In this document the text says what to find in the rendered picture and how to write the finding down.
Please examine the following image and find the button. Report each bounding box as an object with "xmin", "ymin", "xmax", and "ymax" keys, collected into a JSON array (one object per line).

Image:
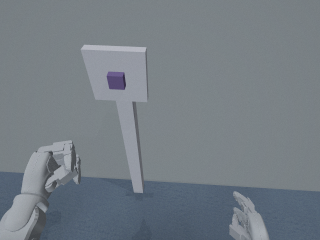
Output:
[{"xmin": 106, "ymin": 71, "xmax": 126, "ymax": 90}]

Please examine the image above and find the robot left hand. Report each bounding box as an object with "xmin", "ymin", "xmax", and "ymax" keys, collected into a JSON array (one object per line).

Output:
[{"xmin": 21, "ymin": 140, "xmax": 81, "ymax": 200}]

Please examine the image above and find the robot right hand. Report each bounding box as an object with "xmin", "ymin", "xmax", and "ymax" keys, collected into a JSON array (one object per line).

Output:
[{"xmin": 229, "ymin": 191, "xmax": 270, "ymax": 240}]

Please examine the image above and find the panel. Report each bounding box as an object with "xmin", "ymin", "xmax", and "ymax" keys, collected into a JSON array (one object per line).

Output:
[{"xmin": 81, "ymin": 44, "xmax": 149, "ymax": 193}]

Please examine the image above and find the robot left forearm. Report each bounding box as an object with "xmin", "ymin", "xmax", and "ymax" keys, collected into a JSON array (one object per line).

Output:
[{"xmin": 0, "ymin": 193, "xmax": 50, "ymax": 240}]

